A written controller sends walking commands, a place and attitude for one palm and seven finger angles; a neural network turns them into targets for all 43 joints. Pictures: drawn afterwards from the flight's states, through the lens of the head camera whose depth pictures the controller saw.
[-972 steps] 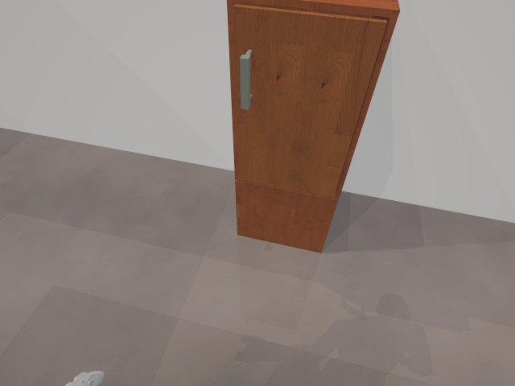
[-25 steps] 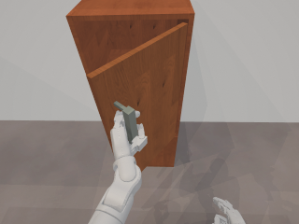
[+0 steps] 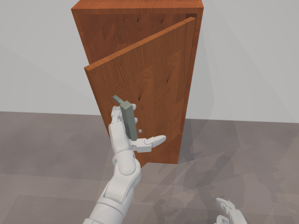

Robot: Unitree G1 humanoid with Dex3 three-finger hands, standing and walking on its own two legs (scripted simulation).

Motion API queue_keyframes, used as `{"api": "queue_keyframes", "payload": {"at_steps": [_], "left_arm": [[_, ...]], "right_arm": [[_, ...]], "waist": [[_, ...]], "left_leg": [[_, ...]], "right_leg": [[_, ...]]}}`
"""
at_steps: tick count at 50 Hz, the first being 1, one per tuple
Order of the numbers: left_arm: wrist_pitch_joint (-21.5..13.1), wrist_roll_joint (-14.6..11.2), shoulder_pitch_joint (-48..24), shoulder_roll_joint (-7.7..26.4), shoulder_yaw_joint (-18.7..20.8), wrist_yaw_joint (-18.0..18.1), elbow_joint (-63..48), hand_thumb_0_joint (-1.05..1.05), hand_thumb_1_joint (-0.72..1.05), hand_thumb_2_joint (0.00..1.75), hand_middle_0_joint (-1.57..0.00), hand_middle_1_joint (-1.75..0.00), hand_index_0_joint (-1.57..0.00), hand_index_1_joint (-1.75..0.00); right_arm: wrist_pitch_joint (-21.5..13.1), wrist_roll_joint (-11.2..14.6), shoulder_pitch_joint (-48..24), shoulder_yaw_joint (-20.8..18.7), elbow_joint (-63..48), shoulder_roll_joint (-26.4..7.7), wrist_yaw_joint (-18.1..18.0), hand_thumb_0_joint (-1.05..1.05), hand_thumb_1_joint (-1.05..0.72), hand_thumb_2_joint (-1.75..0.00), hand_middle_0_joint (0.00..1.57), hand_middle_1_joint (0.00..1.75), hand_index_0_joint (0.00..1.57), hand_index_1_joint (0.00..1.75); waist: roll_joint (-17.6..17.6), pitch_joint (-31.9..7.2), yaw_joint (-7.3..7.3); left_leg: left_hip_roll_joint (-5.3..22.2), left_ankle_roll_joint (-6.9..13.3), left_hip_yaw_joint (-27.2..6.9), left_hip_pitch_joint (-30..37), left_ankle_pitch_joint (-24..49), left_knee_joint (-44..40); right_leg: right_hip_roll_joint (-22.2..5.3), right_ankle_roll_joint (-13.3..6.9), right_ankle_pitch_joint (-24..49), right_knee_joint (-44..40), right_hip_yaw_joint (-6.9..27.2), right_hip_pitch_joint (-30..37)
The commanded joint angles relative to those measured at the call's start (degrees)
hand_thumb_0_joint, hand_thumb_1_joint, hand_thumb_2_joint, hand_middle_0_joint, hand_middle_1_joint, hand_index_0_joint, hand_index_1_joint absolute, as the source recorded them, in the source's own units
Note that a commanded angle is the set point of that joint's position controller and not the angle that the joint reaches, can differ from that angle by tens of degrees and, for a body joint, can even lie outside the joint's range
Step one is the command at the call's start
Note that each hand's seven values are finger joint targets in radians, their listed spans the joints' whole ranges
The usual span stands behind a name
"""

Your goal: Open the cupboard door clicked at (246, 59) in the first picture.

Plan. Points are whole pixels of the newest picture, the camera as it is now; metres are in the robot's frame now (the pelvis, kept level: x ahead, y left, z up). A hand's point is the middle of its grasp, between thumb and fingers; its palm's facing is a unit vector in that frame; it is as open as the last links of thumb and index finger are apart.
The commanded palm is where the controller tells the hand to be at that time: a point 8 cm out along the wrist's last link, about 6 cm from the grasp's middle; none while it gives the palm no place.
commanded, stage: open thumb and fingers to let go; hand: left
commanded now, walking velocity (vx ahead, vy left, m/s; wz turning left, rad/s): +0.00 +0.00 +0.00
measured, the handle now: (125, 119) +0.38 +0.08 +0.09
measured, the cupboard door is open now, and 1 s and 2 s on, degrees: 48 53 53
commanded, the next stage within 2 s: slide the hand sideways off the handle in 0.32 s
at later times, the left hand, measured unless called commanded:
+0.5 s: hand (139, 135) +0.33 +0.04 +0.08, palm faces +0.13 -0.99 -0.05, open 15.1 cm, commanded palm +0.29 +0.08 +0.08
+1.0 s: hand (137, 150) +0.28 +0.04 +0.08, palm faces -0.15 -0.99 -0.01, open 16.3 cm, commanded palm +0.26 +0.10 +0.08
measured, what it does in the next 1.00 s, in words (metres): stands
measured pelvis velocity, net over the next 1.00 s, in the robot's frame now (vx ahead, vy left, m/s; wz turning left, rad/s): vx -0.01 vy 0.04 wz -0.06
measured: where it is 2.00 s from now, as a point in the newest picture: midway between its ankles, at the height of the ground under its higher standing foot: outside the picture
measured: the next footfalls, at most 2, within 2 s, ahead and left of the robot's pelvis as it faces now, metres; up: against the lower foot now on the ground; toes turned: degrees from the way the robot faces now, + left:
none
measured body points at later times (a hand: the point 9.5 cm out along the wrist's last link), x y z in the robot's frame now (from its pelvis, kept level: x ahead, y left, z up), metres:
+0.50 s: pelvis -0.01 +0.02 +0.00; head +0.01 +0.01 +0.45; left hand +0.32 +0.09 +0.09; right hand +0.15 -0.19 -0.11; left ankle +0.04 +0.15 -0.70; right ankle -0.03 -0.05 -0.70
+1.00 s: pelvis -0.01 +0.04 +0.00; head +0.00 +0.02 +0.45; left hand +0.29 +0.10 +0.09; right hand +0.12 -0.19 -0.10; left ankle +0.04 +0.15 -0.70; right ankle -0.03 -0.05 -0.70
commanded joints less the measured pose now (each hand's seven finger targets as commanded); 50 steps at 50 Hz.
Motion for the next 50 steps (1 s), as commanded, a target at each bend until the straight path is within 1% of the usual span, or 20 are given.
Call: {"api": "queue_keyframes", "payload": {"at_steps": [1, 9, 15, 21, 22, 23, 24, 25, 26, 28, 29, 30, 31, 32, 33, 36, 39, 42, 48, 50], "left_arm": [[-3.3, 1.5, -20.0, -6.4, -1.1, -0.2, -11.2, 0.00, -0.50, 0.30, -0.27, -1.00, -0.27, -1.00], [-2.9, 1.5, -19.1, -7.3, -1.1, 0.3, -11.1, 0.00, -0.50, 0.30, -0.20, -0.60, -0.20, -0.60], [-2.6, 1.5, -19.6, -8.1, -1.4, 1.1, -10.8, 0.00, -0.50, 0.30, -0.15, -0.30, -0.15, -0.30], [-2.4, 1.7, -21.4, -9.7, -2.1, 2.0, -9.5, 0.00, -0.50, 0.30, -0.15, -0.30, -0.15, -0.30], [-4.9, 7.2, -19.6, -4.6, -15.4, -10.6, -10.3, 0.00, -0.50, 0.30, -0.15, -0.30, -0.15, -0.30], [-8.1, 4.5, -22.7, -0.7, -11.3, -17.4, -14.1, 0.00, -0.50, 0.30, -0.15, -0.30, -0.15, -0.30], [-10.6, 3.4, -23.2, 2.0, -9.8, -21.6, -14.4, 0.00, -0.50, 0.30, -0.15, -0.30, -0.15, -0.30], [-12.3, 2.2, -24.4, 2.8, -10.1, -25.1, -15.6, 0.00, -0.50, 0.30, -0.15, -0.30, -0.15, -0.30], [-13.3, 0.4, -23.2, 3.0, -10.3, -29.0, -14.2, 0.00, -0.50, 0.30, -0.15, -0.30, -0.15, -0.30], [-13.2, -4.7, -22.5, 0.3, -9.6, -31.9, -12.3, 0.00, -0.50, 0.30, -0.15, -0.30, -0.15, -0.30], [-12.6, -7.4, -21.9, -0.1, -7.5, -31.6, -10.0, 0.00, -0.50, 0.30, -0.15, -0.30, -0.15, -0.30], [-11.8, -9.5, -21.9, -0.2, -5.6, -30.6, -9.7, 0.00, -0.50, 0.30, -0.15, -0.30, -0.15, -0.30], [-10.9, -10.8, -20.3, 0.2, -3.5, -29.3, -8.2, 0.00, -0.50, 0.30, -0.15, -0.30, -0.15, -0.30], [-10.3, -11.3, -20.4, 0.5, -2.2, -27.7, -8.3, 0.00, -0.50, 0.30, -0.15, -0.30, -0.15, -0.30], [-10.0, -10.8, -18.8, 1.6, -0.8, -26.2, -8.2, 0.00, -0.50, 0.30, -0.15, -0.30, -0.15, -0.30], [-11.2, -6.4, -17.0, 1.8, -1.2, -22.3, -10.8, 0.00, -0.50, 0.30, -0.15, -0.30, -0.15, -0.30], [-12.6, -1.6, -12.5, 2.3, -2.5, -20.9, -11.8, 0.00, -0.50, 0.30, -0.15, -0.30, -0.15, -0.30], [-13.2, -1.1, -11.8, 3.1, -3.0, -21.3, -14.5, 0.00, -0.50, 0.30, -0.15, -0.30, -0.15, -0.30], [-10.9, -3.5, -3.9, 5.2, -1.7, -23.8, -19.8, 0.00, -0.50, 0.30, -0.15, -0.30, -0.15, -0.30], [-10.4, -4.5, -2.1, 4.0, -3.0, -24.6, -22.2, 0.00, -0.50, 0.30, -0.15, -0.30, -0.15, -0.30]], "right_arm": [[-2.8, -0.1, -5.6, -1.5, -8.3, -4.1, -0.7, 0.00, -0.90, -0.90, 0.20, 0.30, 0.20, 0.30], [-2.6, -0.2, -5.3, -1.8, -8.6, -4.0, -0.6, 0.00, -0.90, -0.90, 0.20, 0.30, 0.20, 0.30], [-2.9, -0.3, -5.7, -1.6, -8.7, -4.0, -0.2, 0.00, -0.90, -0.90, 0.20, 0.30, 0.20, 0.30], [-3.5, -0.4, -6.3, -1.5, -8.3, -3.8, 0.2, 0.00, -0.90, -0.90, 0.20, 0.30, 0.20, 0.30], [-2.0, 0.1, -1.3, -1.6, -7.5, -6.1, 0.7, 0.00, -0.90, -0.90, 0.20, 0.30, 0.20, 0.30], [-2.0, 0.9, -0.5, -2.6, -9.8, -6.1, 0.4, 0.00, -0.90, -0.90, 0.20, 0.30, 0.20, 0.30], [-2.3, 1.0, -0.9, -2.3, -10.3, -6.0, -0.2, 0.00, -0.90, -0.90, 0.20, 0.30, 0.20, 0.30], [-2.6, 1.3, -0.9, -2.0, -10.6, -6.0, -0.6, 0.00, -0.90, -0.90, 0.20, 0.30, 0.20, 0.30], [-2.9, 1.7, -0.7, -1.7, -10.9, -5.9, -0.8, 0.00, -0.90, -0.90, 0.20, 0.30, 0.20, 0.30], [-3.7, 2.9, -1.2, -0.9, -12.0, -5.6, -1.3, 0.00, -0.90, -0.90, 0.20, 0.30, 0.20, 0.30], [-4.1, 3.3, -2.1, -0.6, -11.9, -5.5, -1.6, 0.00, -0.90, -0.90, 0.20, 0.30, 0.20, 0.30], [-4.6, 3.5, -2.7, -0.4, -11.9, -5.7, -1.8, 0.00, -0.90, -0.90, 0.20, 0.30, 0.20, 0.30], [-4.8, 3.5, -3.0, -0.3, -11.8, -5.9, -1.8, 0.00, -0.90, -0.90, 0.20, 0.30, 0.20, 0.30], [-5.0, 3.6, -3.2, -0.2, -11.8, -6.1, -1.7, 0.00, -0.90, -0.90, 0.20, 0.30, 0.20, 0.30], [-5.1, 3.4, -3.4, -0.3, -11.9, -6.2, -1.5, 0.00, -0.90, -0.90, 0.20, 0.30, 0.20, 0.30], [-5.3, 2.6, -2.1, -0.8, -12.3, -6.0, -0.2, 0.00, -0.90, -0.90, 0.20, 0.30, 0.20, 0.30], [-4.8, 2.0, -1.7, -1.1, -13.4, -5.9, 1.1, 0.00, -0.90, -0.90, 0.20, 0.30, 0.20, 0.30], [-4.5, 2.1, -2.2, -1.3, -14.3, -6.0, 1.3, 0.00, -0.90, -0.90, 0.20, 0.30, 0.20, 0.30], [-3.8, 2.8, -3.1, -1.0, -16.1, -5.9, 0.1, 0.00, -0.90, -0.90, 0.20, 0.30, 0.20, 0.30], [-4.0, 3.0, -3.4, -0.8, -16.5, -5.7, -0.1, 0.00, -0.90, -0.90, 0.20, 0.30, 0.20, 0.30]], "waist": [[-7.9, -12.1, -1.24], [-7.7, -15.0, -0.36], [-7.2, -13.7, -0.40], [-6.2, -12.2, -0.62], [-10.0, -8.9, -5.75], [-7.4, -14.0, -3.99], [-6.0, -16.6, -3.18], [-3.3, -18.1, -3.36], [-3.7, -16.9, -3.80], [-2.1, -14.6, -3.52], [-4.9, -11.4, -3.31], [-4.5, -10.0, -2.55], [-7.8, -9.0, -1.87], [-8.4, -8.2, -1.34], [-8.9, -8.7, -0.31], [-7.6, -9.9, 0.17], [-5.6, -10.7, 0.66], [-3.2, -9.9, 0.42], [-6.6, -10.7, 1.31], [-6.4, -8.9, 0.77]], "left_leg": [[-2.3, 3.1, 0.5, 8.5, 9.0, -0.5], [-2.1, 3.0, 0.8, 9.4, 11.3, -0.8], [-1.8, 3.0, 0.8, 9.3, 10.3, -0.8], [-1.4, 2.9, 0.7, 9.4, 9.1, -0.7], [-2.0, 4.1, 0.3, 10.1, 10.8, -1.8], [-2.3, 4.6, 0.6, 11.2, 13.3, -0.9], [-2.6, 4.8, 0.7, 12.1, 14.0, -0.4], [-2.7, 4.8, 0.8, 13.4, 14.1, -0.1], [-2.7, 4.9, 0.6, 14.0, 13.0, -0.2], [-2.2, 4.5, 0.3, 15.1, 8.6, -1.6], [-1.8, 4.1, 0.0, 14.0, 5.2, -2.7], [-1.9, 3.9, 0.0, 13.4, 3.0, -3.6], [-1.7, 3.6, -0.2, 12.7, 1.7, -4.7], [-1.7, 3.6, -0.1, 12.3, 1.2, -5.6], [-1.7, 3.5, 0.0, 12.3, 1.8, -5.9], [-1.4, 3.6, 0.5, 12.8, 5.1, -5.5], [-1.3, 3.7, 1.1, 12.3, 6.8, -4.5], [-1.1, 3.7, 1.5, 12.2, 4.8, -4.4], [-1.2, 3.9, 2.0, 12.6, 5.4, -5.5], [-1.2, 4.0, 2.0, 12.6, 5.6, -5.5]], "right_leg": [[-3.8, 5.7, 26.4, -10.8, 7.7, 1.4], [-2.8, 5.1, 28.4, -8.9, 6.0, 2.4], [-2.0, 4.5, 23.6, -8.9, 5.0, 0.4], [-1.2, 3.7, 18.2, -8.5, 4.0, -2.3], [-1.0, 3.7, 23.7, -7.5, 5.9, -3.8], [-1.2, 3.3, 28.1, -6.6, 6.1, -1.4], [-1.6, 3.4, 30.5, -5.7, 6.4, 0.1], [-1.7, 3.4, 31.1, -5.5, 6.7, 0.1], [-1.4, 3.3, 29.0, -5.9, 6.1, -0.8], [-0.5, 3.2, 21.0, -7.8, 5.2, -2.7], [-0.1, 3.4, 16.1, -9.2, 4.5, -3.8], [0.0, 3.5, 12.8, -10.3, 4.5, -3.8], [0.2, 3.6, 10.4, -11.2, 4.2, -3.2], [0.2, 3.7, 9.2, -11.6, 4.1, -2.8], [0.2, 3.6, 9.0, -11.4, 4.0, -2.0], [0.2, 3.4, 12.5, -9.4, 3.6, -2.2], [0.1, 3.1, 14.3, -7.8, 3.8, -2.5], [0.2, 2.8, 12.4, -8.3, 4.2, -3.0], [0.1, 3.2, 14.1, -10.1, 4.8, 1.0], [0.1, 3.6, 15.2, -10.3, 4.6, 0.5]]}}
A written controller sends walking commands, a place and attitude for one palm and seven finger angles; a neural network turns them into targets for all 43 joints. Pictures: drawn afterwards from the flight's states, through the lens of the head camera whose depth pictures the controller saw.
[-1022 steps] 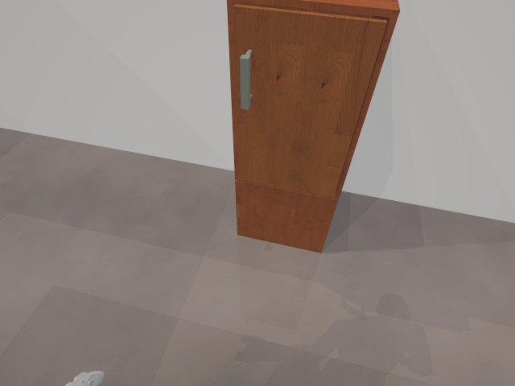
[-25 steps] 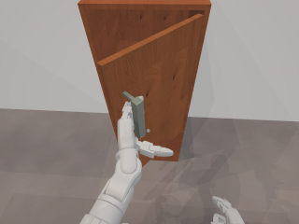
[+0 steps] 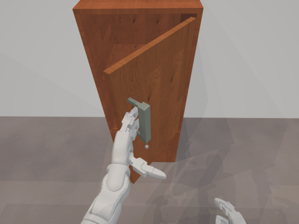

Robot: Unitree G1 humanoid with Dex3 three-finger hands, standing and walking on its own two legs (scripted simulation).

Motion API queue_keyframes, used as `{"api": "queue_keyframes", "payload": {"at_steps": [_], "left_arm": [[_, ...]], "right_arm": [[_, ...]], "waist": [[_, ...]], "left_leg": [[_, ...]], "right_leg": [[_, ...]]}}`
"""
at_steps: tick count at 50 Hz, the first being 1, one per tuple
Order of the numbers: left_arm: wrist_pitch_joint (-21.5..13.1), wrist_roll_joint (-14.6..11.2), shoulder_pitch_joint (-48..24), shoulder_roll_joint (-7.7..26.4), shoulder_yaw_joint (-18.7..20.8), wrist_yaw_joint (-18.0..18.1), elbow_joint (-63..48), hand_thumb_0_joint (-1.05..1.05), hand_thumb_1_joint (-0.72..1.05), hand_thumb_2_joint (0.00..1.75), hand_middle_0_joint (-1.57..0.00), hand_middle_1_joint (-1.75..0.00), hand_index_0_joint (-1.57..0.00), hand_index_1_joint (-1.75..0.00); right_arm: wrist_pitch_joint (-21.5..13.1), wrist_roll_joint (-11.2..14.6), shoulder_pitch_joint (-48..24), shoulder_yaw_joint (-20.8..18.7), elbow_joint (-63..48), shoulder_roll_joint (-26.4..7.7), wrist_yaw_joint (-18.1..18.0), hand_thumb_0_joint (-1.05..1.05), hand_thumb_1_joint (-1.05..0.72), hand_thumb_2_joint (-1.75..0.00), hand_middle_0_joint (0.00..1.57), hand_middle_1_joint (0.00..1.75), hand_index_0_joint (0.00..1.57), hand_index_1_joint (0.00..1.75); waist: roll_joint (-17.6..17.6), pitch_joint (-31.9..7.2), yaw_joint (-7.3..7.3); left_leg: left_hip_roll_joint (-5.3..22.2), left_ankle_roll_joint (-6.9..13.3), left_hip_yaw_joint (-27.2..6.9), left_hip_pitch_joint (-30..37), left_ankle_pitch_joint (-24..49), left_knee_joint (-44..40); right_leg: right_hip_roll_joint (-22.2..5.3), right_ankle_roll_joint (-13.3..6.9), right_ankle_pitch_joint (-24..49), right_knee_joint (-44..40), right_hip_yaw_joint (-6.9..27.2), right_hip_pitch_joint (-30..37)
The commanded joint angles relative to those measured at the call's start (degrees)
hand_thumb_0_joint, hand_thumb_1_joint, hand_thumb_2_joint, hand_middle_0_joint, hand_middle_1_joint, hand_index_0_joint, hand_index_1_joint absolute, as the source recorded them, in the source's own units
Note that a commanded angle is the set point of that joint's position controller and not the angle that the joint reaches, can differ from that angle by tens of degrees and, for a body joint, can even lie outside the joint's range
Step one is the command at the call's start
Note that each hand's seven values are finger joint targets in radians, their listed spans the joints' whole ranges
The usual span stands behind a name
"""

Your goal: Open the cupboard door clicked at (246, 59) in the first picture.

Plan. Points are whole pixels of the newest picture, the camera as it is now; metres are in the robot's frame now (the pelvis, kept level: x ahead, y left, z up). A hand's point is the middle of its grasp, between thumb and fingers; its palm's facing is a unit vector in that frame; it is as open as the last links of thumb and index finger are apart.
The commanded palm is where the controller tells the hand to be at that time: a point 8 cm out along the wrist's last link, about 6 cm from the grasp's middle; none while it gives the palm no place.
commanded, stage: slide the hand sideways off the handle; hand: left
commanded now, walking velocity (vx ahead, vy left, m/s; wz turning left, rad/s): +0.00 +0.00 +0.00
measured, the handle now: (139, 120) +0.37 +0.04 +0.09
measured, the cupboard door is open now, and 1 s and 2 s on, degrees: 53 53 53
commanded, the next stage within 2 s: draw the hand back to the body in 0.62 s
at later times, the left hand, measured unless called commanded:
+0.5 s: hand (128, 165) +0.24 +0.06 +0.09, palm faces -0.01 -1.00 -0.01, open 16.3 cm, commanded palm +0.21 +0.12 +0.08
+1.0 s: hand (99, 165) +0.23 +0.12 +0.11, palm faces +0.02 -1.00 -0.05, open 16.3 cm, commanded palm +0.20 +0.17 +0.11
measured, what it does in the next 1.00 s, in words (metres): stands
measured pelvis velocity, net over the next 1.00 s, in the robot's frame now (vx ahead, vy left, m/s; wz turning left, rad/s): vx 0.02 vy -0.02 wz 0.03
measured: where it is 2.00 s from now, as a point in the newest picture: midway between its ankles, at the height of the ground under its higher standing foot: outside the picture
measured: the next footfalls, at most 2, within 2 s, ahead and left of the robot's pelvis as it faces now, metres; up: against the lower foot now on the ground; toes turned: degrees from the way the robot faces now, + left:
none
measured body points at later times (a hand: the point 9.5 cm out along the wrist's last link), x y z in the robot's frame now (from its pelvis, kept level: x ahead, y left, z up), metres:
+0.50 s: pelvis +0.02 -0.02 +0.00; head +0.03 -0.04 +0.45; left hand +0.24 +0.12 +0.09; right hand +0.21 -0.23 -0.08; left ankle +0.04 +0.12 -0.70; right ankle -0.02 -0.10 -0.70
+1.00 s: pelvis +0.02 -0.02 +0.00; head +0.02 -0.04 +0.45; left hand +0.22 +0.17 +0.11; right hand +0.20 -0.24 -0.08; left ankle +0.04 +0.12 -0.70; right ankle -0.02 -0.10 -0.70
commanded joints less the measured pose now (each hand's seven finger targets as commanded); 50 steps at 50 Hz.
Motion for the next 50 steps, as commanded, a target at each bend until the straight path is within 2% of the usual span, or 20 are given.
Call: {"api": "queue_keyframes", "payload": {"at_steps": [1, 3, 7, 8, 9, 12, 17, 23, 26, 30, 33, 36, 37, 38, 41, 43, 44, 46, 48, 50], "left_arm": [[-3.3, -1.1, -9.3, -1.8, 0.9, -1.3, -18.5, 0.00, -0.50, 0.30, -0.15, -0.30, -0.15, -0.30], [-3.3, -1.4, -5.0, -0.2, 2.0, -1.8, -20.4, 0.00, -0.50, 0.30, -0.15, -0.30, -0.15, -0.30], [-3.3, -0.5, -0.8, -0.4, 0.5, -2.9, -23.9, 0.00, -0.50, 0.30, -0.15, -0.30, -0.15, -0.30], [-3.4, -0.3, 0.6, 0.7, 1.1, -3.1, -25.1, 0.00, -0.50, 0.30, -0.15, -0.30, -0.15, -0.30], [-3.4, 0.0, 2.1, 0.8, 0.9, -3.4, -26.6, 0.00, -0.50, 0.30, -0.15, -0.30, -0.15, -0.30], [-3.0, 0.0, 5.6, 1.6, 1.0, -4.4, -28.9, 0.00, -0.50, 0.30, -0.15, -0.30, -0.15, -0.30], [-2.9, -1.7, 12.0, 3.8, 3.5, -6.6, -33.0, 0.00, -0.50, 0.30, -0.15, -0.30, -0.15, -0.30], [-3.6, -3.5, 20.5, 5.8, 5.9, -9.7, -36.5, 0.00, -0.50, 0.30, -0.15, -0.30, -0.15, -0.30], [-4.3, -4.4, 24.7, 7.2, 7.5, -11.4, -37.2, 0.00, -0.50, 0.30, -0.15, -0.30, -0.15, -0.30], [-5.7, -5.0, 23.5, 7.5, 6.6, -13.6, -40.0, 0.00, -0.50, 0.30, -0.15, -0.30, -0.15, -0.30], [-6.5, -5.4, 20.2, 7.6, 6.0, -14.4, -38.9, 0.00, -0.50, 0.30, -0.15, -0.30, -0.15, -0.30], [-6.6, -5.8, 18.0, 9.2, 8.5, -14.4, -37.3, 0.00, -0.50, 0.30, -0.15, -0.30, -0.15, -0.30], [-6.4, -6.1, 18.7, 11.2, 11.0, -14.0, -37.7, 0.00, -0.50, 0.30, -0.15, -0.30, -0.15, -0.30], [-6.2, -6.3, 19.2, 13.1, 13.1, -13.6, -38.3, 0.00, -0.50, 0.30, -0.15, -0.30, -0.15, -0.30], [-4.9, -7.8, 22.9, 14.3, 16.7, -13.7, -39.8, 0.00, -0.50, 0.30, -0.15, -0.30, -0.15, -0.30], [-3.6, -9.0, 24.0, 15.0, 18.3, -14.4, -39.8, 0.00, -0.50, 0.30, -0.15, -0.30, -0.15, -0.30], [-3.0, -9.6, 24.1, 13.6, 16.9, -15.1, -39.8, 0.00, -0.50, 0.30, -0.15, -0.30, -0.15, -0.30], [-1.6, -10.6, 23.5, 13.4, 16.3, -16.6, -40.2, 0.00, -0.50, 0.30, -0.15, -0.30, -0.15, -0.30], [-0.1, -11.5, 24.1, 13.9, 16.8, -18.2, -39.3, 0.00, -0.50, 0.30, -0.15, -0.30, -0.15, -0.30], [0.8, -12.1, 23.9, 15.1, 17.8, -19.8, -40.1, 0.00, -0.50, 0.30, -0.15, -0.30, -0.15, -0.30]], "right_arm": [[-3.6, 0.4, -7.3, -2.1, -10.9, -5.2, -1.1, 0.00, -0.90, -0.90, 0.20, 0.30, 0.20, 0.30], [-3.7, 0.3, -7.2, -2.1, -11.3, -5.5, -1.2, 0.00, -0.90, -0.90, 0.20, 0.30, 0.20, 0.30], [-4.1, 0.3, -7.0, -1.9, -11.9, -5.1, -1.1, 0.00, -0.90, -0.90, 0.20, 0.30, 0.20, 0.30], [-4.1, 0.3, -6.8, -1.9, -12.1, -5.3, -1.0, 0.00, -0.90, -0.90, 0.20, 0.30, 0.20, 0.30], [-4.3, 0.2, -7.0, -1.9, -12.5, -5.1, -1.0, 0.00, -0.90, -0.90, 0.20, 0.30, 0.20, 0.30], [-4.2, 0.1, -6.6, -1.9, -13.3, -5.1, -1.0, 0.00, -0.90, -0.90, 0.20, 0.30, 0.20, 0.30], [-4.7, 0.2, -6.3, -1.7, -14.1, -5.1, -1.6, 0.00, -0.90, -0.90, 0.20, 0.30, 0.20, 0.30], [-5.8, 0.2, -6.0, -1.4, -14.7, -5.2, -2.1, 0.00, -0.90, -0.90, 0.20, 0.30, 0.20, 0.30], [-6.4, 0.4, -5.6, -1.5, -14.9, -5.3, -2.2, 0.00, -0.90, -0.90, 0.20, 0.30, 0.20, 0.30], [-7.8, 0.4, -5.0, -1.6, -14.9, -5.7, -2.6, 0.00, -0.90, -0.90, 0.20, 0.30, 0.20, 0.30], [-8.9, 0.5, -4.6, -1.6, -14.2, -6.1, -3.1, 0.00, -0.90, -0.90, 0.20, 0.30, 0.20, 0.30], [-9.7, 0.5, -5.1, -1.8, -13.6, -6.2, -3.6, 0.00, -0.90, -0.90, 0.20, 0.30, 0.20, 0.30], [-9.8, 0.6, -5.1, -1.9, -13.5, -6.2, -3.8, 0.00, -0.90, -0.90, 0.20, 0.30, 0.20, 0.30], [-9.8, 0.6, -5.1, -1.8, -13.4, -6.2, -3.8, 0.00, -0.90, -0.90, 0.20, 0.30, 0.20, 0.30], [-9.9, 1.0, -5.9, -1.6, -13.7, -5.5, -4.2, 0.00, -0.90, -0.90, 0.20, 0.30, 0.20, 0.30], [-10.0, 1.4, -6.1, -1.4, -13.5, -5.7, -4.5, 0.00, -0.90, -0.90, 0.20, 0.30, 0.20, 0.30], [-10.2, 1.6, -6.3, -1.1, -13.6, -5.6, -4.6, 0.00, -0.90, -0.90, 0.20, 0.30, 0.20, 0.30], [-10.8, 2.0, -6.3, -1.0, -13.4, -6.3, -4.8, 0.00, -0.90, -0.90, 0.20, 0.30, 0.20, 0.30], [-11.3, 2.2, -6.2, -1.0, -13.3, -6.8, -5.2, 0.00, -0.90, -0.90, 0.20, 0.30, 0.20, 0.30], [-11.8, 2.4, -6.2, -1.1, -13.1, -7.3, -5.5, 0.00, -0.90, -0.90, 0.20, 0.30, 0.20, 0.30]], "waist": [[-6.0, -10.3, 0.84], [-7.8, -10.3, 1.24], [-4.9, -8.1, 0.66], [-5.0, -8.3, 0.78], [-3.4, -8.7, 0.87], [-3.5, -8.9, 0.76], [-5.6, -9.7, 0.88], [-4.7, -9.0, 1.23], [-6.2, -8.1, 1.02], [-4.4, -7.3, -0.28], [-6.7, -5.3, -1.49], [-6.5, -6.1, -0.84], [-5.6, -6.9, 0.10], [-5.9, -8.9, 0.90], [-4.4, -11.5, 2.78], [-4.7, -11.1, 2.74], [-4.7, -8.9, 2.24], [-4.1, -6.5, 1.42], [-6.8, -4.1, 0.93], [-5.2, -3.4, 1.21]], "left_leg": [[-1.1, 1.1, -2.3, 11.3, 6.1, -6.2], [-1.2, 1.2, -2.2, 11.1, 7.0, -6.0], [-1.4, 1.2, -2.3, 11.0, 7.3, -5.3], [-1.4, 1.2, -2.5, 11.0, 7.7, -5.2], [-1.5, 1.2, -2.3, 11.2, 8.2, -4.9], [-1.5, 1.1, -2.5, 11.1, 8.7, -4.4], [-1.9, 1.2, -2.5, 10.3, 9.9, -3.5], [-2.2, 1.2, -2.6, 8.9, 11.3, -2.4], [-2.3, 1.1, -2.6, 7.3, 10.4, -1.7], [-2.4, 1.3, -3.0, 6.4, 9.0, -0.3], [-2.4, 1.3, -3.7, 4.4, 5.6, 0.6], [-2.4, 1.0, -3.8, 3.1, 3.3, 1.3], [-2.4, 1.0, -3.6, 3.2, 3.6, 1.1], [-2.5, 1.0, -3.5, 3.3, 4.3, 1.0], [-2.6, 1.0, -2.7, 4.7, 6.6, -0.2], [-2.5, 0.9, -2.7, 5.1, 7.6, -0.6], [-2.5, 1.0, -2.7, 5.0, 7.5, -1.1], [-2.4, 1.1, -2.8, 6.0, 6.9, -1.9], [-2.2, 1.3, -3.3, 5.9, 6.3, -2.3], [-2.2, 1.3, -3.4, 7.0, 6.2, -3.0]], "right_leg": [[0.6, 0.7, 13.7, -10.2, 0.5, 0.0], [0.5, 0.9, 15.0, -10.3, 0.8, 1.2], [0.4, 0.9, 16.5, -9.6, 0.7, -0.4], [0.3, 0.8, 16.6, -9.4, 0.7, 0.0], [0.2, 0.8, 17.6, -8.9, 0.8, -0.2], [0.1, 1.0, 19.0, -8.5, 0.8, -0.2], [-0.3, 1.7, 23.8, -8.1, 1.4, 1.6], [-0.8, 2.4, 29.3, -7.1, 2.0, 2.7], [-1.3, 3.2, 31.3, -7.0, 2.6, 2.5], [-1.6, 3.5, 28.7, -6.7, 3.2, -0.1], [-1.8, 3.5, 21.2, -7.9, 4.3, -2.5], [-2.2, 3.4, 15.5, -8.9, 5.7, -3.3], [-2.2, 3.2, 15.3, -9.2, 6.0, -2.5], [-2.5, 3.3, 16.0, -9.4, 6.8, -0.1], [-2.8, 3.5, 21.5, -9.4, 6.7, 4.0], [-2.8, 3.9, 25.0, -9.8, 6.6, 5.4], [-2.8, 4.1, 26.2, -10.1, 6.1, 4.9], [-2.2, 4.2, 24.9, -11.0, 5.2, 3.0], [-2.1, 4.4, 22.6, -12.4, 5.2, 2.3], [-1.7, 4.1, 21.0, -12.7, 4.6, 1.4]]}}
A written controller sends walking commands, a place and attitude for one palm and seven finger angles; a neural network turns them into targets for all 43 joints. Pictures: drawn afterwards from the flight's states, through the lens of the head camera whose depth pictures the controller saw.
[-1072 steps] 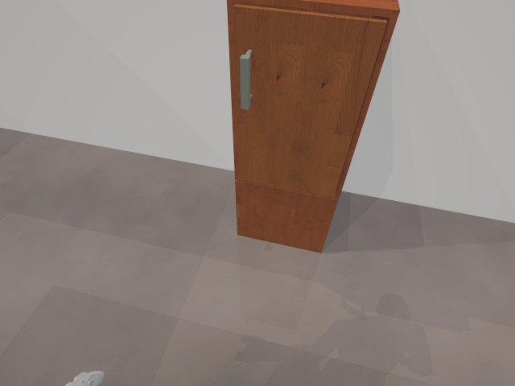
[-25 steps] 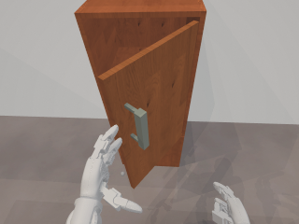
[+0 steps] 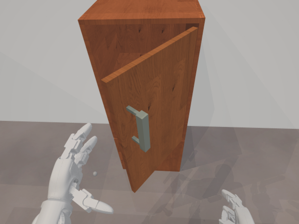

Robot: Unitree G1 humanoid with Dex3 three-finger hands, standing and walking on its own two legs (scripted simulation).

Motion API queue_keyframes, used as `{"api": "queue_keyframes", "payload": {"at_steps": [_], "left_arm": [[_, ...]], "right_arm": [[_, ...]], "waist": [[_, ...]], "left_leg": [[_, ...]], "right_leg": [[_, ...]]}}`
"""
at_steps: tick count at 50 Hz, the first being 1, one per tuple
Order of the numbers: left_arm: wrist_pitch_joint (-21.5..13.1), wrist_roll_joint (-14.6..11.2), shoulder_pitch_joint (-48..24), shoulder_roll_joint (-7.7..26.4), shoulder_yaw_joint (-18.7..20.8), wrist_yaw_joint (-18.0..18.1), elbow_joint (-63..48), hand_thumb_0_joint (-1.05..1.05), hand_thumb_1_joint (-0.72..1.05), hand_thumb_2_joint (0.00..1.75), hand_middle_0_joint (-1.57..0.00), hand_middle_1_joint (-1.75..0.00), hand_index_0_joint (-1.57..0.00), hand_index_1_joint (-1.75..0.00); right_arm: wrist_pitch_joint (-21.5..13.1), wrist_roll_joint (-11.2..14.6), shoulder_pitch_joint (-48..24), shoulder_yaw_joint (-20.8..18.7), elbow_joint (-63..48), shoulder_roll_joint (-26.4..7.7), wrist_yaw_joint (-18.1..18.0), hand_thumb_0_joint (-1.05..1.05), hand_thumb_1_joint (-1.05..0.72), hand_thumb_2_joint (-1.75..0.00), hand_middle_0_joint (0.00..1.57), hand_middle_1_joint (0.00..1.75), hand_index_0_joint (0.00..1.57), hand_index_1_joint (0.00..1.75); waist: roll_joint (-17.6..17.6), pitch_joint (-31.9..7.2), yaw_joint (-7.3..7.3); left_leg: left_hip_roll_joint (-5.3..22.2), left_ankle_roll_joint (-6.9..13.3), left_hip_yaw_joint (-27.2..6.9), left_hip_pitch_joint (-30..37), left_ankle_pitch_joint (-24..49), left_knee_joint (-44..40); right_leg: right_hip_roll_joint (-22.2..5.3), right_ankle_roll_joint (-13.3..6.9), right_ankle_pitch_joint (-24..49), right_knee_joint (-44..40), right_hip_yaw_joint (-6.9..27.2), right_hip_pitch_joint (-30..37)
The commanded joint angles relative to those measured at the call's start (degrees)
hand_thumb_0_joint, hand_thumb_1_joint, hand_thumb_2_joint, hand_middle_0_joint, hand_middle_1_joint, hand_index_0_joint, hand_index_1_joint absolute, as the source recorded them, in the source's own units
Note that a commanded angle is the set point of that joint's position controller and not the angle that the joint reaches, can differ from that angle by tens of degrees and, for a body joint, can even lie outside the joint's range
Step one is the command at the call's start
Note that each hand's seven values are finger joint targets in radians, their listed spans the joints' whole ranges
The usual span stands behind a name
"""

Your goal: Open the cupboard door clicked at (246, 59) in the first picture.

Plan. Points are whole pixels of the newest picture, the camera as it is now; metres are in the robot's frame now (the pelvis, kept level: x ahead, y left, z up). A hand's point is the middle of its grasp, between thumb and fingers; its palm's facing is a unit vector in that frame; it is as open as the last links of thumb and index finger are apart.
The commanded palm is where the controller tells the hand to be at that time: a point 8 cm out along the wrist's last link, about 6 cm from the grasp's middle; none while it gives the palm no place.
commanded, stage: draw the hand back to the body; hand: left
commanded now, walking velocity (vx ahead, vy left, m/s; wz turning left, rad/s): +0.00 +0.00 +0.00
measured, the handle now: (138, 129) +0.35 +0.05 +0.09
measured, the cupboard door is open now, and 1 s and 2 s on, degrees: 53 53 53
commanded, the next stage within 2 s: step back with the hand held close in 1.30 s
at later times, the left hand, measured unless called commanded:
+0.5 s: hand (45, 172) +0.20 +0.23 +0.14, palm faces +0.21 -0.94 -0.28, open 14.2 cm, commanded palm +0.16 +0.27 +0.16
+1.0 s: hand out of the picture +0.21 +0.31 +0.19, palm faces +0.46 -0.80 -0.39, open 8.3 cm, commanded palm +0.16 +0.34 +0.20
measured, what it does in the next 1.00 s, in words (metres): stands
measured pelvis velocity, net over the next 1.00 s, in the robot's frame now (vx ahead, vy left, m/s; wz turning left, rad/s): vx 0.01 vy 0.04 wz -0.02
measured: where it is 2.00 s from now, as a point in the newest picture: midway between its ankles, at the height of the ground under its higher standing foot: outside the picture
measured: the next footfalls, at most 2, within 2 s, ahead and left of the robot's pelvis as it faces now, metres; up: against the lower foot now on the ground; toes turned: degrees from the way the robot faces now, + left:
none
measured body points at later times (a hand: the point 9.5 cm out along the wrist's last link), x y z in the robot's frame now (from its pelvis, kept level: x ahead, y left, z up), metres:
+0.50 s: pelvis +0.00 +0.04 +0.03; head -0.01 +0.03 +0.48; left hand +0.18 +0.27 +0.15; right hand +0.19 -0.16 -0.05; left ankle +0.02 +0.13 -0.70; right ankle -0.04 -0.08 -0.70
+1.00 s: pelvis +0.01 +0.04 +0.04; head -0.01 +0.03 +0.49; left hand +0.18 +0.35 +0.21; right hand +0.19 -0.19 -0.04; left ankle +0.02 +0.13 -0.70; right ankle -0.04 -0.08 -0.70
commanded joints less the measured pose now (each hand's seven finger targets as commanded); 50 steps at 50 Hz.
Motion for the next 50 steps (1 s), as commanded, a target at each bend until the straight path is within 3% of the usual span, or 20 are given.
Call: {"api": "queue_keyframes", "payload": {"at_steps": [1, 6, 11, 12, 14, 15, 20, 23, 24, 26, 30, 33, 34, 37, 44, 46, 47, 50], "left_arm": [[-1.3, -1.6, -4.3, 5.0, 2.5, -3.5, -13.7, 0.00, -0.50, 0.30, -0.15, -0.30, -0.15, -0.30], [-0.9, -2.5, -3.6, 7.5, 6.5, -3.6, -17.5, 0.00, -0.50, 0.30, -0.15, -0.30, -0.15, -0.30], [-0.4, -3.5, -2.3, 7.8, 8.1, -3.7, -19.3, 0.00, -0.32, 0.37, -0.16, -0.30, -0.16, -0.30], [0.0, 4.0, -4.0, 14.4, 7.5, 2.1, -24.0, 0.00, -0.29, 0.39, -0.16, -0.30, -0.16, -0.30], [1.9, 5.0, 0.4, 9.7, 6.0, 5.9, -21.4, 0.00, -0.22, 0.42, -0.16, -0.30, -0.16, -0.30], [2.5, 5.9, 1.7, 8.7, 5.2, 6.7, -20.4, 0.00, -0.18, 0.43, -0.16, -0.30, -0.16, -0.30], [2.8, 8.1, -2.5, 11.1, 7.5, 9.8, -20.1, 0.00, -0.01, 0.51, -0.17, -0.30, -0.17, -0.30], [2.7, 8.5, -3.3, 14.2, 11.0, 11.2, -20.2, 0.00, 0.09, 0.55, -0.17, -0.30, -0.17, -0.30], [2.7, 8.4, -3.6, 13.5, 10.8, 11.3, -20.8, 0.00, 0.13, 0.57, -0.17, -0.30, -0.17, -0.30], [2.5, 8.5, -4.0, 13.9, 11.7, 11.6, -21.6, 0.00, 0.20, 0.60, -0.18, -0.30, -0.18, -0.30], [2.3, 8.5, -2.8, 14.5, 13.9, 12.1, -20.8, 0.00, 0.34, 0.66, -0.18, -0.30, -0.18, -0.30], [2.5, 8.3, -0.2, 16.1, 17.1, 12.0, -18.8, 0.00, 0.44, 0.70, -0.18, -0.30, -0.18, -0.30], [2.5, 8.0, -0.3, 15.2, 16.9, 11.8, -18.8, 0.00, 0.48, 0.72, -0.19, -0.30, -0.19, -0.30], [2.4, 7.8, -2.2, 17.2, 20.1, 11.8, -18.4, 0.00, 0.58, 0.76, -0.19, -0.30, -0.19, -0.30], [1.8, 7.3, -5.2, 20.9, 25.8, 12.3, -18.6, 0.00, 0.83, 0.87, -0.20, -0.30, -0.20, -0.30], [1.6, 7.2, -5.7, 21.9, 27.3, 12.6, -18.6, 0.00, 0.90, 0.90, -0.20, -0.30, -0.20, -0.30], [1.6, 7.3, -5.2, 19.7, 25.3, 12.3, -17.6, 0.00, 0.90, 0.90, -0.20, -0.30, -0.20, -0.30], [2.3, 7.0, -4.9, 17.4, 22.6, 11.8, -15.3, 0.00, 0.90, 0.90, -0.20, -0.30, -0.20, -0.30]], "right_arm": [[-5.0, 0.2, -7.9, -2.0, -10.8, -5.3, -1.3, 0.00, -0.90, -0.90, 0.20, 0.30, 0.20, 0.30], [-6.4, 0.3, -7.4, -2.0, -10.6, -5.1, -1.4, 0.00, -0.90, -0.90, 0.20, 0.30, 0.20, 0.30], [-7.3, 0.4, -7.4, -1.7, -10.2, -5.0, -1.3, 0.00, -0.90, -0.90, 0.20, 0.30, 0.20, 0.30], [-6.4, -0.4, -8.8, -1.5, -9.8, -4.8, -2.8, 0.00, -0.90, -0.90, 0.20, 0.30, 0.20, 0.30], [-6.0, -1.0, -8.5, -1.1, -9.3, -4.0, -3.4, 0.00, -0.90, -0.90, 0.20, 0.30, 0.20, 0.30], [-5.5, -1.0, -8.4, -1.0, -8.7, -4.1, -3.4, 0.00, -0.90, -0.90, 0.20, 0.30, 0.20, 0.30], [-4.7, -1.6, -10.2, -0.6, -6.7, -4.2, -3.9, 0.00, -0.90, -0.90, 0.20, 0.30, 0.20, 0.30], [-4.8, -2.1, -11.4, -0.5, -5.6, -4.5, -4.3, 0.00, -0.90, -0.90, 0.20, 0.30, 0.20, 0.30], [-4.8, -2.1, -11.8, -0.4, -5.4, -4.2, -4.4, 0.00, -0.90, -0.90, 0.20, 0.30, 0.20, 0.30], [-5.1, -2.1, -12.0, -0.4, -4.8, -4.3, -4.3, 0.00, -0.90, -0.90, 0.20, 0.30, 0.20, 0.30], [-5.5, -2.3, -12.3, -0.6, -3.4, -4.5, -3.8, 0.00, -0.90, -0.90, 0.20, 0.30, 0.20, 0.30], [-5.2, -2.5, -12.5, -1.2, -2.6, -5.1, -3.3, 0.00, -0.90, -0.90, 0.20, 0.30, 0.20, 0.30], [-5.0, -2.3, -12.3, -1.3, -2.6, -5.0, -3.1, 0.00, -0.90, -0.90, 0.20, 0.30, 0.20, 0.30], [-4.2, -2.3, -12.6, -1.8, -2.1, -5.1, -3.0, 0.00, -0.90, -0.90, 0.20, 0.30, 0.20, 0.30], [-4.2, -2.1, -13.0, -2.4, -0.8, -5.3, -3.2, 0.00, -0.90, -0.90, 0.20, 0.30, 0.20, 0.30], [-4.4, -2.1, -12.8, -2.6, -0.5, -5.5, -3.2, 0.00, -0.90, -0.90, 0.20, 0.30, 0.20, 0.30], [-4.5, -2.1, -13.0, -2.6, -0.4, -5.4, -3.0, 0.00, -0.90, -0.90, 0.20, 0.30, 0.20, 0.30], [-4.2, -2.0, -13.2, -3.0, -0.5, -5.9, -2.9, 0.00, -0.90, -0.90, 0.20, 0.30, 0.20, 0.30]], "waist": [[-4.9, -1.2, 0.42], [-2.6, -3.8, 1.47], [-1.0, -4.2, 1.94], [-1.1, -2.3, 3.26], [-3.6, 0.5, 2.17], [-2.7, 1.0, 2.07], [0.0, 2.4, 2.00], [-1.4, 1.6, 2.73], [-1.3, 1.2, 2.65], [1.2, 0.9, 2.88], [2.3, 2.0, 3.29], [-0.1, 2.3, 3.90], [-0.2, 2.9, 3.64], [-1.0, 3.3, 3.60], [4.0, 2.7, 3.92], [3.5, 2.1, 4.04], [3.0, 3.2, 3.64], [-0.3, 4.9, 3.24]], "left_leg": [[-2.4, 2.8, -1.1, 6.4, 8.7, -4.6], [-2.2, 2.8, -1.3, 10.0, 11.9, -6.3], [-1.8, 2.5, -1.8, 11.9, 13.4, -7.7], [-1.4, 2.7, -1.3, 13.2, 13.0, -10.2], [-1.3, 2.8, -1.2, 14.6, 12.3, -11.2], [-0.8, 2.8, -1.4, 15.4, 12.7, -12.1], [-0.4, 2.5, -1.8, 19.4, 12.0, -17.3], [-0.2, 2.5, -2.0, 21.4, 12.8, -19.7], [-0.1, 2.4, -1.9, 22.2, 13.6, -20.5], [0.0, 2.1, -2.2, 23.7, 14.4, -22.0], [0.5, 1.4, -2.6, 25.0, 18.0, -24.3], [0.7, 1.3, -2.3, 25.2, 20.7, -25.1], [0.9, 1.2, -2.4, 25.2, 21.4, -25.4], [0.7, 1.3, -1.6, 25.6, 20.4, -26.0], [0.3, 1.3, -1.0, 26.8, 21.1, -26.1], [0.3, 1.3, -1.1, 27.2, 22.1, -26.0], [0.2, 1.4, -0.8, 27.5, 21.9, -26.1], [0.2, 1.9, -0.4, 27.3, 20.5, -26.4]], "right_leg": [[-1.9, 4.6, 22.6, -12.2, 6.1, -1.4], [-0.5, 3.2, 22.9, -10.6, 2.9, -0.4], [0.4, 2.5, 22.3, -10.2, 1.0, -0.1], [-1.3, 2.1, 20.9, -15.1, 4.2, 0.7], [-1.6, 2.4, 19.4, -17.3, 3.6, 0.6], [-1.4, 2.4, 18.9, -17.3, 3.0, 1.2], [-1.1, 2.1, 16.4, -20.7, 2.4, 4.6], [-0.8, 1.9, 16.6, -22.7, 2.3, 7.8], [-0.9, 1.9, 17.3, -22.8, 2.1, 8.8], [-0.8, 1.7, 17.5, -23.4, 2.1, 10.0], [-0.6, 1.6, 19.4, -24.7, 1.8, 12.5], [-0.3, 1.7, 21.5, -25.8, 1.8, 14.4], [-0.4, 1.7, 21.6, -25.8, 1.8, 14.7], [-0.3, 1.8, 22.1, -27.1, 2.0, 15.1], [-0.6, 1.8, 23.4, -28.4, 2.5, 16.5], [-0.4, 1.7, 24.2, -28.5, 2.4, 17.0], [-0.4, 1.9, 24.0, -28.7, 2.4, 16.1], [-0.4, 2.3, 23.6, -29.5, 2.5, 15.4]]}}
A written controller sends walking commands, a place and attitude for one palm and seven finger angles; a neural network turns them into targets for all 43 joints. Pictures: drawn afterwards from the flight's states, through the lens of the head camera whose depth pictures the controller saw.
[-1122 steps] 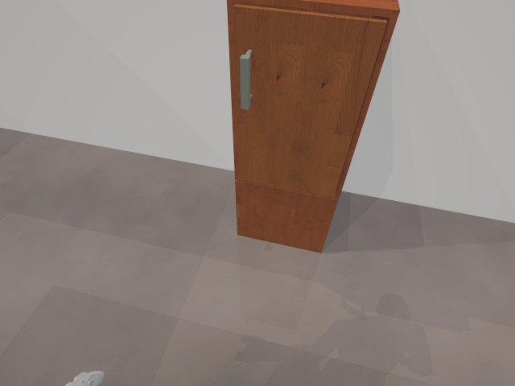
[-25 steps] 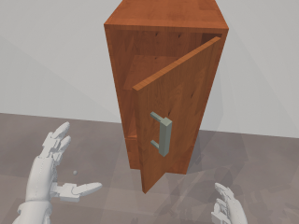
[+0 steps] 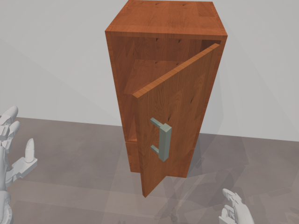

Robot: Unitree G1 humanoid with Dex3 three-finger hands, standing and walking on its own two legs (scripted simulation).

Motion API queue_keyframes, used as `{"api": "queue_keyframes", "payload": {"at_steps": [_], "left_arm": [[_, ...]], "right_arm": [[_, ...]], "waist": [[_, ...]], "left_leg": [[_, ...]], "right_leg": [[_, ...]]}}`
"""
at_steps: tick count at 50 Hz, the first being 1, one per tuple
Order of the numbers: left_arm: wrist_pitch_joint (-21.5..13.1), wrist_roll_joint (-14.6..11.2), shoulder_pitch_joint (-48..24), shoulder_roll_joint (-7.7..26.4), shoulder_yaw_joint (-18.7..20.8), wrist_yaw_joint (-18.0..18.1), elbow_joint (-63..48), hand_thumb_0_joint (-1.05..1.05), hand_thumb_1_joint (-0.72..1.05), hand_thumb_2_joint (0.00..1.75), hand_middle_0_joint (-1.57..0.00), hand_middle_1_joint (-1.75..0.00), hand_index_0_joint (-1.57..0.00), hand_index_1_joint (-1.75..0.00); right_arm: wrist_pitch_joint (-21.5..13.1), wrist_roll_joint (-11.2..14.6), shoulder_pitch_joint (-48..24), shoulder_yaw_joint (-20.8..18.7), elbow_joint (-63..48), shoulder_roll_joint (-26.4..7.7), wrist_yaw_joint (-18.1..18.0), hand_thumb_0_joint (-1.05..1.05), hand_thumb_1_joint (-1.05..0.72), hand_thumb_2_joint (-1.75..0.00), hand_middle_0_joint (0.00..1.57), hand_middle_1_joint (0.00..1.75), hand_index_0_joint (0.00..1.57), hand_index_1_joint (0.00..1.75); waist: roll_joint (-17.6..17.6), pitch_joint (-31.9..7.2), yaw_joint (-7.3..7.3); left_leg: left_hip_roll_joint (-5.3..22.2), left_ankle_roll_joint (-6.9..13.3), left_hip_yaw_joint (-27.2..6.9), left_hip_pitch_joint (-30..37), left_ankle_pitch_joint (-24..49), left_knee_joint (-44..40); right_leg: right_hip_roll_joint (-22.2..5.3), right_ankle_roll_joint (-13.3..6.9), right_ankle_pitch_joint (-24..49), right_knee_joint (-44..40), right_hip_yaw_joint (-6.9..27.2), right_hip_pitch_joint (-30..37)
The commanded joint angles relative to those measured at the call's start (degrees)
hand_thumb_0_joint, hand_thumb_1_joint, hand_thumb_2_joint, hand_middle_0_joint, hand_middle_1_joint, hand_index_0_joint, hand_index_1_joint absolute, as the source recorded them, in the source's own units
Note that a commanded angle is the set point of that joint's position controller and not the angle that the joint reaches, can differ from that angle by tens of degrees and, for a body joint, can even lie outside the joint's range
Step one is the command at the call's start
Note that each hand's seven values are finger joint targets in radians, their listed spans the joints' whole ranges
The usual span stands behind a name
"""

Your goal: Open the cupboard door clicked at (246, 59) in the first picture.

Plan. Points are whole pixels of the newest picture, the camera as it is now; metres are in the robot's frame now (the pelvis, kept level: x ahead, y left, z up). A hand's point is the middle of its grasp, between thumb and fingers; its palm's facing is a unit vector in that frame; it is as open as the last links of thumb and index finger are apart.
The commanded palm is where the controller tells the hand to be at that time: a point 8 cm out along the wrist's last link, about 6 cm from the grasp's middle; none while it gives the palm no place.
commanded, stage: draw the hand back to the body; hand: left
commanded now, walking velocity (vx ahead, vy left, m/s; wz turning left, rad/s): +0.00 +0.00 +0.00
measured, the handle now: (159, 139) +0.34 +0.02 +0.05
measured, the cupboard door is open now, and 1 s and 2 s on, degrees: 53 53 53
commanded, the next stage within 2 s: step back with the hand held close in 0.30 s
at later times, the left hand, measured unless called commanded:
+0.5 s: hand (43, 156) +0.19 +0.24 +0.16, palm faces +0.45 -0.79 -0.41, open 7.5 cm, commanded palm +0.14 +0.28 +0.17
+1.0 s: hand (11, 187) +0.13 +0.27 +0.16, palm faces +0.38 -0.79 -0.48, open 7.5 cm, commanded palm +0.07 +0.31 +0.17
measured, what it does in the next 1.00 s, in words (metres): shifts its weight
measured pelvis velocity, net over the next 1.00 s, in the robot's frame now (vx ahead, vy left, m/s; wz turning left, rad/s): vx -0.07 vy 0.01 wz -0.01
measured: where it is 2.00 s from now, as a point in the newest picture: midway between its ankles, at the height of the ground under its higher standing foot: outside the picture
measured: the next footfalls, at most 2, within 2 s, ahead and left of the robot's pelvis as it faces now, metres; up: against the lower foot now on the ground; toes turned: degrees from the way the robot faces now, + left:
right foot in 1.74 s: -0.40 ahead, -0.05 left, +0.00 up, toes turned -4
left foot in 1.86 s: -0.20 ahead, +0.13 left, +0.00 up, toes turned +0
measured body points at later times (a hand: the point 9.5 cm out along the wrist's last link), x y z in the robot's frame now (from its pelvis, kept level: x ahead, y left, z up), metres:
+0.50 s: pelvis +0.00 -0.02 +0.00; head -0.01 -0.04 +0.45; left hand +0.16 +0.28 +0.18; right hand +0.19 -0.24 -0.09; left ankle +0.01 +0.09 -0.74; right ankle -0.05 -0.12 -0.74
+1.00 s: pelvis -0.07 +0.01 -0.01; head -0.06 +0.02 +0.44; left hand +0.10 +0.31 +0.18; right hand +0.11 -0.23 -0.08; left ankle +0.01 +0.09 -0.74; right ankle -0.05 -0.12 -0.74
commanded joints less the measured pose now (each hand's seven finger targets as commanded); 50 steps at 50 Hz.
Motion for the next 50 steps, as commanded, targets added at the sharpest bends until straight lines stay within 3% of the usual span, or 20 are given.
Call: {"api": "queue_keyframes", "payload": {"at_steps": [1, 3, 8, 12, 18, 20, 21, 22, 23, 24, 27, 28, 32, 36, 38, 39, 43, 47, 50], "left_arm": [[-3.5, 0.0, -4.8, 7.4, 2.9, 0.0, -9.7, 0.00, 0.90, 0.90, -0.20, -0.30, -0.20, -0.30], [-3.5, 0.0, -4.9, 8.3, 3.6, 0.0, -8.8, 0.00, 0.90, 0.90, -0.20, -0.30, -0.20, -0.30], [-4.3, 0.1, -6.0, 11.4, 6.2, 0.2, -11.9, 0.00, 0.90, 0.90, -0.20, -0.30, -0.20, -0.30], [-4.4, -0.1, -5.3, 10.5, 5.5, 0.2, -12.8, 0.00, 0.90, 0.90, -0.20, -0.30, -0.20, -0.30], [-3.9, -0.4, -3.9, 9.5, 5.1, -0.3, -8.9, 0.00, 0.90, 0.90, -0.20, -0.30, -0.20, -0.30], [-4.3, -0.5, -4.9, 9.3, 4.7, -0.4, -10.2, 0.00, 0.90, 0.90, -0.20, -0.30, -0.20, -0.30], [-5.4, -0.5, -8.6, 11.9, 6.3, -0.1, -17.8, 0.00, 0.90, 0.90, -0.20, -0.30, -0.20, -0.30], [-7.2, -0.2, -10.3, 19.1, 13.3, 0.2, -18.2, 0.00, 0.90, 0.90, -0.20, -0.30, -0.20, -0.30], [-7.9, 0.2, -9.3, 18.4, 13.0, -0.1, -15.7, 0.00, 0.90, 0.90, -0.20, -0.30, -0.20, -0.30], [-7.0, 0.1, -2.9, 13.9, 9.3, -0.6, -11.8, 0.00, 0.90, 0.90, -0.20, -0.30, -0.20, -0.30], [-6.1, 0.2, 2.7, 10.4, 6.6, -1.2, -10.4, 0.00, 0.90, 0.90, -0.20, -0.30, -0.20, -0.30], [-6.1, 0.2, 4.2, 10.4, 6.8, -1.1, -10.5, 0.00, 0.90, 0.90, -0.20, -0.30, -0.20, -0.30], [-5.9, 0.0, 4.8, 12.8, 8.4, -0.6, -13.9, 0.00, 0.90, 0.90, -0.20, -0.30, -0.20, -0.30], [-6.2, -0.1, 5.0, 15.2, 10.6, 0.4, -17.0, 0.00, 0.90, 0.90, -0.20, -0.30, -0.20, -0.30], [-6.6, -0.1, 4.7, 17.0, 11.9, 1.0, -19.6, 0.00, 0.90, 0.90, -0.20, -0.30, -0.20, -0.30], [-6.8, -0.1, 5.2, 16.1, 11.3, 1.1, -20.4, 0.00, 0.90, 0.90, -0.20, -0.30, -0.20, -0.30], [-7.3, -0.1, 7.1, 15.1, 11.1, 1.5, -19.7, 0.00, 0.90, 0.90, -0.20, -0.30, -0.20, -0.30], [-8.5, 0.4, 7.3, 13.6, 10.9, 1.8, -17.7, 0.00, 0.90, 0.90, -0.20, -0.30, -0.20, -0.30], [-9.6, 1.3, 5.9, 13.0, 10.9, 1.8, -17.2, 0.00, 0.90, 0.90, -0.20, -0.30, -0.20, -0.30]], "right_arm": [[-3.2, -0.2, -7.5, -2.9, -9.1, -6.4, -0.6, 0.00, -0.90, -0.90, 0.20, 0.30, 0.20, 0.30], [-3.0, -0.3, -7.7, -3.1, -8.9, -6.5, -0.7, 0.00, -0.90, -0.90, 0.20, 0.30, 0.20, 0.30], [-3.2, -0.4, -8.3, -3.0, -8.7, -5.9, -1.1, 0.00, -0.90, -0.90, 0.20, 0.30, 0.20, 0.30], [-3.6, -0.3, -8.4, -2.8, -8.6, -5.4, -1.1, 0.00, -0.90, -0.90, 0.20, 0.30, 0.20, 0.30], [-3.2, -0.3, -8.5, -3.1, -8.5, -5.6, -1.1, 0.00, -0.90, -0.90, 0.20, 0.30, 0.20, 0.30], [-3.0, -0.2, -8.5, -3.1, -8.6, -5.6, -1.0, 0.00, -0.90, -0.90, 0.20, 0.30, 0.20, 0.30], [-3.6, -0.1, -9.0, -3.2, -9.4, -5.6, -0.9, 0.00, -0.90, -0.90, 0.20, 0.30, 0.20, 0.30], [-2.4, 0.3, -7.8, -3.0, -10.7, -6.8, -1.0, 0.00, -0.90, -0.90, 0.20, 0.30, 0.20, 0.30], [-1.4, 0.2, -7.8, -3.1, -10.0, -6.1, -1.0, 0.00, -0.90, -0.90, 0.20, 0.30, 0.20, 0.30], [-0.7, 0.1, -8.4, -3.3, -9.9, -6.0, -0.9, 0.00, -0.90, -0.90, 0.20, 0.30, 0.20, 0.30], [1.2, 0.3, -7.1, -4.0, -11.1, -6.7, -0.6, 0.00, -0.90, -0.90, 0.20, 0.30, 0.20, 0.30], [1.6, 0.4, -7.4, -4.3, -11.3, -6.8, -0.7, 0.00, -0.90, -0.90, 0.20, 0.30, 0.20, 0.30], [3.4, 0.9, -7.0, -4.8, -12.9, -6.6, -0.9, 0.00, -0.90, -0.90, 0.20, 0.30, 0.20, 0.30], [4.1, 1.1, -7.4, -4.8, -14.1, -6.1, -1.5, 0.00, -0.90, -0.90, 0.20, 0.30, 0.20, 0.30], [4.1, 1.1, -7.4, -4.9, -14.4, -6.3, -1.7, 0.00, -0.90, -0.90, 0.20, 0.30, 0.20, 0.30], [4.0, 1.1, -7.0, -4.9, -14.8, -6.2, -1.7, 0.00, -0.90, -0.90, 0.20, 0.30, 0.20, 0.30], [3.3, 0.9, -6.6, -5.0, -14.8, -7.0, -1.6, 0.00, -0.90, -0.90, 0.20, 0.30, 0.20, 0.30], [2.2, 0.8, -6.0, -4.9, -14.7, -7.3, -1.2, 0.00, -0.90, -0.90, 0.20, 0.30, 0.20, 0.30], [1.0, 0.7, -5.7, -5.1, -14.8, -7.9, -1.2, 0.00, -0.90, -0.90, 0.20, 0.30, 0.20, 0.30]], "waist": [[0.1, -2.2, -0.63], [-2.2, -2.3, -0.46], [0.9, -4.7, 0.19], [4.4, -4.2, 0.04], [-0.4, -2.2, 0.01], [0.7, -2.9, -0.16], [2.3, -6.1, 0.19], [0.4, -0.9, -2.20], [-0.9, -1.5, -2.08], [-3.2, -1.0, -2.47], [-3.2, -5.8, -2.88], [-0.5, -7.2, -2.72], [-3.1, -10.6, -3.05], [-3.3, -10.9, -2.87], [-0.7, -11.5, -2.79], [0.3, -11.6, -2.85], [4.2, -9.3, -2.86], [4.6, -4.3, -3.37], [4.6, -2.4, -3.52]], "left_leg": [[2.1, -0.8, -2.9, 5.9, 10.6, -3.9], [1.9, -0.4, -2.6, 5.8, 10.7, -3.6], [1.4, -0.3, -1.9, 6.9, 12.0, -2.7], [1.3, -0.5, -1.6, 7.5, 12.6, -2.3], [1.4, -0.2, -1.2, 6.9, 12.9, -2.4], [1.4, -0.2, -1.2, 7.3, 12.6, -2.5], [1.2, -0.2, -1.5, 8.5, 13.3, -2.1], [2.4, 0.9, -2.4, 5.1, 12.0, 1.1], [2.1, 0.7, -3.0, 3.8, 11.3, 1.8], [2.4, 0.6, -2.6, 3.9, 12.7, 2.6], [3.2, 0.4, -1.6, 4.6, 18.5, 3.3], [3.5, 0.5, -1.2, 5.1, 21.6, 3.4], [4.6, 0.3, -1.4, 5.3, 24.3, 3.7], [4.9, 0.1, -1.7, 3.1, 23.4, 3.5], [5.0, 0.2, -2.4, 1.8, 23.1, 3.1], [5.3, 0.1, -2.5, 1.2, 22.8, 2.9], [6.2, 0.2, -4.7, -3.4, 16.7, 0.3], [7.9, 1.2, -7.4, -15.2, -7.1, -5.4], [9.2, 2.1, -9.8, -23.1, -19.8, -8.7]], "right_leg": [[0.9, -0.7, 10.9, -3.7, 0.0, -6.4], [0.9, -0.6, 11.7, -4.2, 0.1, -6.0], [0.5, -0.7, 14.1, -4.4, 0.8, -4.6], [0.4, -0.7, 14.8, -4.4, 1.0, -5.2], [0.5, -0.3, 16.0, -5.0, 0.9, -5.6], [0.4, -0.3, 15.6, -4.8, 1.1, -5.4], [0.3, -0.3, 16.5, -4.4, 1.3, -4.3], [-2.5, 0.3, 21.0, -7.2, 4.8, -11.1], [-3.8, 0.1, 24.1, -6.6, 4.8, -10.0], [-4.3, 0.4, 26.7, -6.0, 4.6, -10.8], [-4.2, 1.6, 30.8, -3.1, 3.2, -9.3], [-4.3, 1.7, 32.7, -2.0, 2.6, -8.6], [-3.8, 1.8, 32.5, 0.0, 2.6, -8.6], [-3.6, 1.4, 30.3, 1.4, 3.0, -8.7], [-3.6, 1.2, 29.1, 2.3, 3.1, -8.1], [-3.2, 1.1, 27.5, 2.9, 3.2, -7.9], [-2.0, 0.9, 17.8, 3.4, 2.9, -8.6], [-0.6, 0.5, 4.0, 4.6, 3.5, -7.3], [0.6, 0.6, -2.9, 6.8, 3.3, -4.8]]}}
